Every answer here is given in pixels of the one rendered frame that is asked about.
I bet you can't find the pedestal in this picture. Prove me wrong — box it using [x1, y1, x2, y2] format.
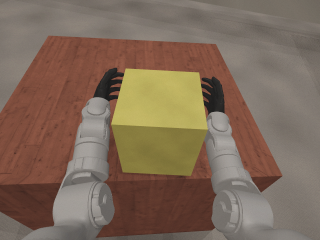
[0, 35, 283, 238]

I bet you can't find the right robot hand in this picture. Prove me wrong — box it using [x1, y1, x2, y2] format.
[201, 76, 225, 115]

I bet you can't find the right robot upper arm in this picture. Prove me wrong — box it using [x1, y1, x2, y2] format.
[211, 188, 313, 240]

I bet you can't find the carton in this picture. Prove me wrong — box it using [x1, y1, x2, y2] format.
[111, 68, 208, 176]

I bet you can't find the left robot upper arm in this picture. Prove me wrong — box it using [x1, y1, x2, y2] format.
[22, 181, 115, 240]

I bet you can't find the left robot hand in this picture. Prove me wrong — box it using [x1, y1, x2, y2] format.
[93, 67, 124, 101]

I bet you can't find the robot right forearm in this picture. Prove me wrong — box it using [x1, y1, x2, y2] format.
[204, 111, 274, 225]

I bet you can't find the robot left forearm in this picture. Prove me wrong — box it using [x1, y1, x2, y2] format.
[52, 97, 111, 223]

